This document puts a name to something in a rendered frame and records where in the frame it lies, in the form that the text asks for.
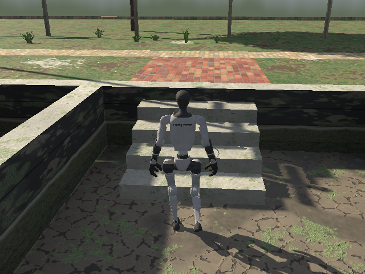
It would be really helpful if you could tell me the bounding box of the robot left forearm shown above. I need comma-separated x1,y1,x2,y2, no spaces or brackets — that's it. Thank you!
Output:
150,138,161,164

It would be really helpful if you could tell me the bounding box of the right robot hand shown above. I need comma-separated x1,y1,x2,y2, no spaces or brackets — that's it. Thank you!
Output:
205,162,218,176

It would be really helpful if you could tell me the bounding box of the robot torso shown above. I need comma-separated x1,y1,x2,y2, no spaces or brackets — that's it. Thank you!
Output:
169,113,196,171

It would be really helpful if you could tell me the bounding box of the left robot hand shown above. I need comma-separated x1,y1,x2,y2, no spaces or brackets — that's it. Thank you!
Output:
149,163,162,177

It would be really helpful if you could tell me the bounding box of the robot right upper arm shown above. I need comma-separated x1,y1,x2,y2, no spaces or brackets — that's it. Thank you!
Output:
194,115,210,147

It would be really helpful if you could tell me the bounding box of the robot left upper arm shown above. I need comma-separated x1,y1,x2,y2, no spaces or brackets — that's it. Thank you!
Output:
156,115,171,147

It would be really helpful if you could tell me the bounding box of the robot right shin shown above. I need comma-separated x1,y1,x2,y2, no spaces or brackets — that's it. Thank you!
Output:
192,187,201,224

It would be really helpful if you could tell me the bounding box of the robot right forearm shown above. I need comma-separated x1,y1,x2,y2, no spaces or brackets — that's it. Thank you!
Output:
205,139,216,164

